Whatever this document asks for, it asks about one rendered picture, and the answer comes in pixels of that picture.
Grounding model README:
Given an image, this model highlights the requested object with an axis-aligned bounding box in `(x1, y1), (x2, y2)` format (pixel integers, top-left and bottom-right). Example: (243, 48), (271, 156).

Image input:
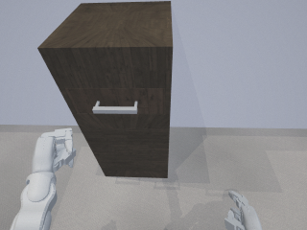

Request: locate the handle
(92, 101), (138, 114)

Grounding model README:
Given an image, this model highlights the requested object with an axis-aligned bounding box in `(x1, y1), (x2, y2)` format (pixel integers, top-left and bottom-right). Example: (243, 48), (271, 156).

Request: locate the drawer
(65, 88), (165, 114)

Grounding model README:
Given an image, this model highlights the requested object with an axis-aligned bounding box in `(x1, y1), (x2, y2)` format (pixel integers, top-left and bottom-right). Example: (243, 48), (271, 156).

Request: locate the robot left hand
(32, 127), (76, 173)

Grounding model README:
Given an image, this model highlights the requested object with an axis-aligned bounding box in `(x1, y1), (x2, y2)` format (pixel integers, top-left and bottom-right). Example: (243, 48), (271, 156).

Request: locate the robot right hand
(224, 190), (263, 230)

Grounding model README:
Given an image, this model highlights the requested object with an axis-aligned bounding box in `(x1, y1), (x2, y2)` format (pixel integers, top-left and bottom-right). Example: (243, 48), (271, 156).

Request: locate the cabinet
(37, 1), (174, 178)

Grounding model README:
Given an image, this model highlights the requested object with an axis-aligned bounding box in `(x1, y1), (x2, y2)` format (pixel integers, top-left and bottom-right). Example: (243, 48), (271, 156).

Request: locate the left robot forearm
(10, 171), (58, 230)

